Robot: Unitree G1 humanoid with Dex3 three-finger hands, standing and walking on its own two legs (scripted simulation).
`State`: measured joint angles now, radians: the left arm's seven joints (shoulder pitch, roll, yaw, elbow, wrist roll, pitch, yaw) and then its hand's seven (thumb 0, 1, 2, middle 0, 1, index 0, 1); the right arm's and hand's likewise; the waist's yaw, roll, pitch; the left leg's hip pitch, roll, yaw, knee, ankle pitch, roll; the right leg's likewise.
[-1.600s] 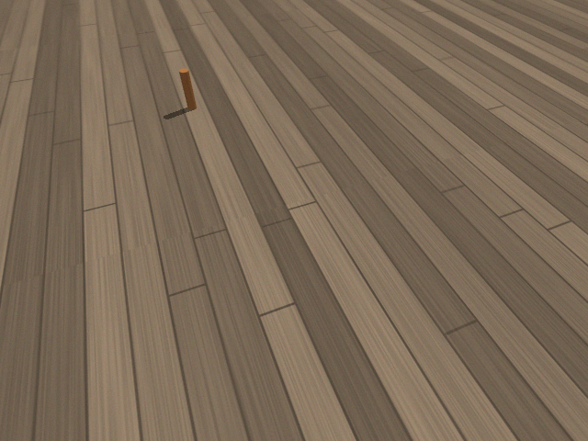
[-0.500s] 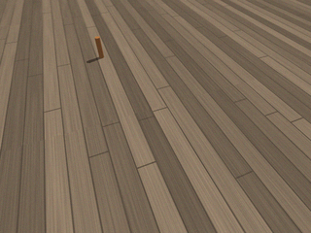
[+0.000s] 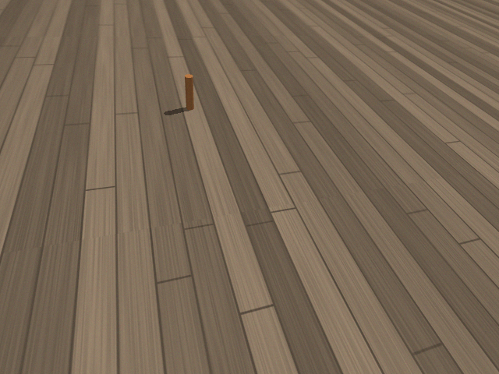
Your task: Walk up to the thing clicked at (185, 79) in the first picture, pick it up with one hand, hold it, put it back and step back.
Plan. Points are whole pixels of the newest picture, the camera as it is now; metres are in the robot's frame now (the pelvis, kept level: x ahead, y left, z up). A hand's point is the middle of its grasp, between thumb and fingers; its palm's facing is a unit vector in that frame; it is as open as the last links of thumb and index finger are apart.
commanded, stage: walk up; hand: left
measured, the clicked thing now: (189, 92) +2.02 +0.34 -0.63
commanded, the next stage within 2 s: none
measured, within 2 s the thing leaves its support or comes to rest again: neither
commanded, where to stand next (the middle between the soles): +1.71 +0.08 m, yaw +6 degrees
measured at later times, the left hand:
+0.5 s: hand (134, 228) +0.47 +0.26 -0.12, palm faces +0.01 -0.95 -0.32, open 7.4 cm
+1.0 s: hand (120, 188) +0.61 +0.33 -0.15, palm faces +0.08 -0.95 -0.32, open 7.4 cm
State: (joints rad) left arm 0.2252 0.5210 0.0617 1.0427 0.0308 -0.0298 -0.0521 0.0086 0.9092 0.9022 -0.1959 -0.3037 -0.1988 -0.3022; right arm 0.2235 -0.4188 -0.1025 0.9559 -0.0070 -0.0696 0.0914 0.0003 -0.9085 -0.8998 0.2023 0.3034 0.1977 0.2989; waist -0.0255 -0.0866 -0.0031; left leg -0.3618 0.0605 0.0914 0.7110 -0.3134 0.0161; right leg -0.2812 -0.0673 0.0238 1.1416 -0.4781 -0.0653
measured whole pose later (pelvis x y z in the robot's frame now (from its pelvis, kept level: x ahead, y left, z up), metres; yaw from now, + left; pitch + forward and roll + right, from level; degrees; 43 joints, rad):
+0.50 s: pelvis +0.32 +0.00 +0.00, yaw +5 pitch +0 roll -1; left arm 0.05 0.37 0.06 0.89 0.02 -0.07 -0.09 0.00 0.91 0.90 -0.20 -0.30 -0.20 -0.30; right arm 0.37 -0.40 -0.06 0.95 -0.01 -0.07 0.02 0.01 -0.91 -0.90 0.21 0.30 0.20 0.30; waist -0.04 0.03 0.08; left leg -0.10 0.04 -0.01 1.00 -0.49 0.03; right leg -0.44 -0.03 -0.13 0.64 -0.20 -0.05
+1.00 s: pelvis +0.62 +0.06 +0.01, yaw +6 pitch -2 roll -1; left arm 0.33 0.44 0.03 0.94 0.00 -0.05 -0.05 0.01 0.91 0.90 -0.20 -0.30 -0.20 -0.30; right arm 0.19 -0.36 -0.05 0.84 -0.01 -0.10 0.05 0.00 -0.91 -0.90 0.20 0.30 0.20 0.30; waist 0.03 -0.06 0.06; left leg -0.34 0.04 0.11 0.59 -0.22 0.04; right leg -0.35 -0.02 0.04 1.16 -0.40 -0.05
